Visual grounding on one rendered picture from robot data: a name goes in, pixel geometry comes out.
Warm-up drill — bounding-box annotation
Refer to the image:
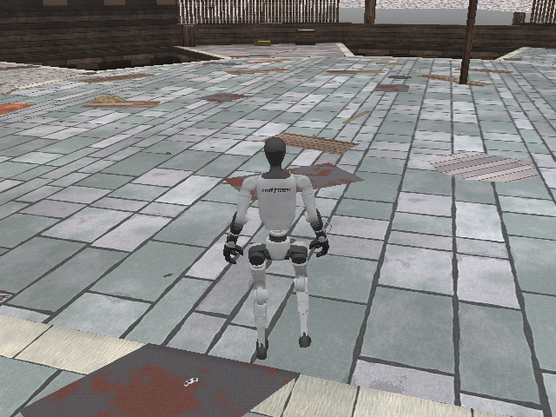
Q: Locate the robot right forearm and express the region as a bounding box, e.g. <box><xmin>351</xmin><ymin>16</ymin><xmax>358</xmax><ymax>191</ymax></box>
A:
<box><xmin>310</xmin><ymin>209</ymin><xmax>328</xmax><ymax>242</ymax></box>

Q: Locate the robot left upper arm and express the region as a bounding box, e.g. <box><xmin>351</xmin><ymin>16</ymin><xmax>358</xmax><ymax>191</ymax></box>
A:
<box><xmin>235</xmin><ymin>175</ymin><xmax>258</xmax><ymax>225</ymax></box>

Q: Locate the robot left hand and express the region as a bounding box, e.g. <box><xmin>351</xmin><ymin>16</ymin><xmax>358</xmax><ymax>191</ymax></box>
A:
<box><xmin>223</xmin><ymin>244</ymin><xmax>243</xmax><ymax>264</ymax></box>

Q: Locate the humanoid robot torso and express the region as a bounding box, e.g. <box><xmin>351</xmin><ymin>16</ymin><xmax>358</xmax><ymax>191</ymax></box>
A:
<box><xmin>256</xmin><ymin>170</ymin><xmax>297</xmax><ymax>261</ymax></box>

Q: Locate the left robot thigh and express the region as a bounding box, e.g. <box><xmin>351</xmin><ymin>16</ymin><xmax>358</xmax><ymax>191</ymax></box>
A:
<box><xmin>248</xmin><ymin>243</ymin><xmax>268</xmax><ymax>305</ymax></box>

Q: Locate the robot right upper arm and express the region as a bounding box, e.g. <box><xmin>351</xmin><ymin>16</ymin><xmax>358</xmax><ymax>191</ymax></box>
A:
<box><xmin>294</xmin><ymin>175</ymin><xmax>319</xmax><ymax>222</ymax></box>

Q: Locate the robot right hand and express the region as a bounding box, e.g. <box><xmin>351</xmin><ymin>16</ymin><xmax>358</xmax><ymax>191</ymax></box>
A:
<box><xmin>309</xmin><ymin>239</ymin><xmax>329</xmax><ymax>257</ymax></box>

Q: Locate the robot left forearm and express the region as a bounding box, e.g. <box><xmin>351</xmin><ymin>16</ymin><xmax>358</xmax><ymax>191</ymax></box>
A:
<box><xmin>225</xmin><ymin>211</ymin><xmax>243</xmax><ymax>248</ymax></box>

